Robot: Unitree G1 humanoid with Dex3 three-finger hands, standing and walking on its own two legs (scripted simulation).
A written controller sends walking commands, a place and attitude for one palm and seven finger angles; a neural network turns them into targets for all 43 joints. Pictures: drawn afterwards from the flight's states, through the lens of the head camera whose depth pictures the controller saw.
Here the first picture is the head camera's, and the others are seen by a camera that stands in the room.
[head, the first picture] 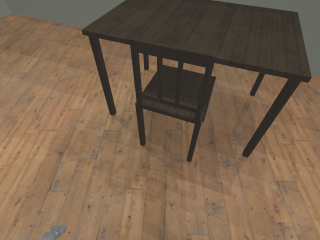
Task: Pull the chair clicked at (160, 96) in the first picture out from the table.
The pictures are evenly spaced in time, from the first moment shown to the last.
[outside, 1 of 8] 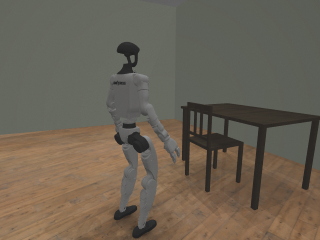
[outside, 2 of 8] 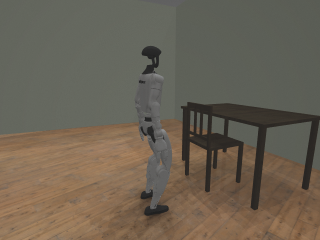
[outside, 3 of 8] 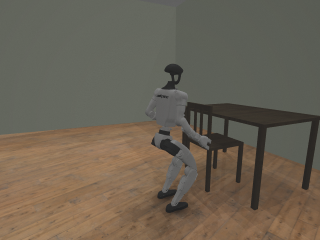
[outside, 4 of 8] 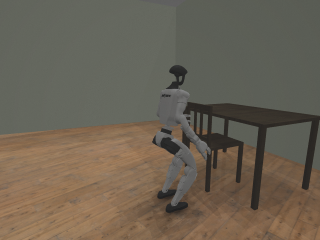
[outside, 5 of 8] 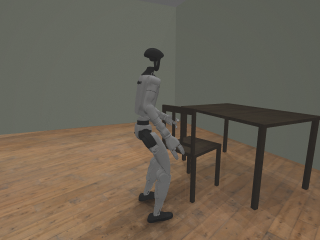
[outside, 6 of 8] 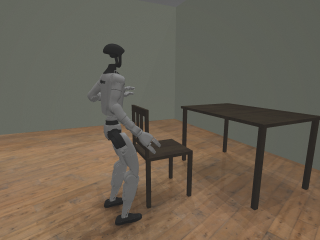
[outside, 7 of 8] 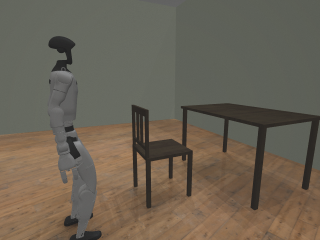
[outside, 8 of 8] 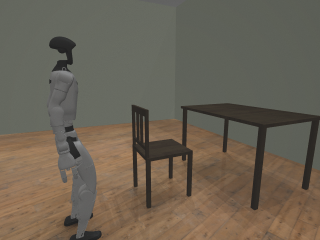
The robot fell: no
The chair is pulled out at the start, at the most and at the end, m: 0.00 0.62 0.61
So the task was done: yes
